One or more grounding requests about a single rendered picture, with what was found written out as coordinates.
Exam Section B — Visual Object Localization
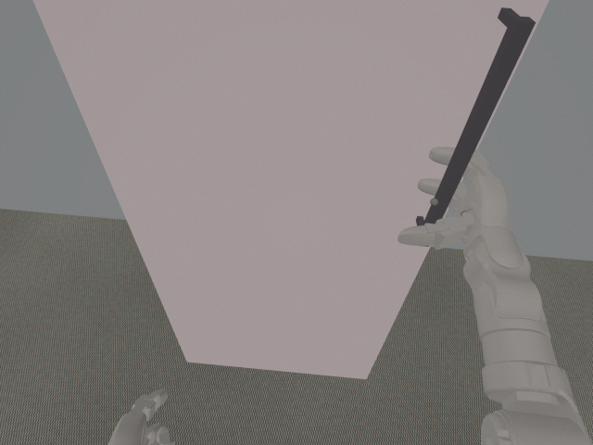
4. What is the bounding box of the handle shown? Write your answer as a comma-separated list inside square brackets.
[416, 7, 536, 247]

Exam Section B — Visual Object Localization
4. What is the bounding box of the robot right hand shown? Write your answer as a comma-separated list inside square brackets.
[397, 146, 509, 249]

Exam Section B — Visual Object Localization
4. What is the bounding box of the robot right upper arm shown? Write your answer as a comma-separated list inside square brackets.
[481, 410, 590, 445]

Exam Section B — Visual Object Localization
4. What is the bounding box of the robot right forearm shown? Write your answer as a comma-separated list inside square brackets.
[463, 226, 593, 445]

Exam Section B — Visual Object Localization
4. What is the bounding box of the fridge door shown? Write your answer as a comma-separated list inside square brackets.
[33, 0, 549, 379]

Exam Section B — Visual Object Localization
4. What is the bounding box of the robot left hand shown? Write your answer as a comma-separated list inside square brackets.
[108, 388, 175, 445]

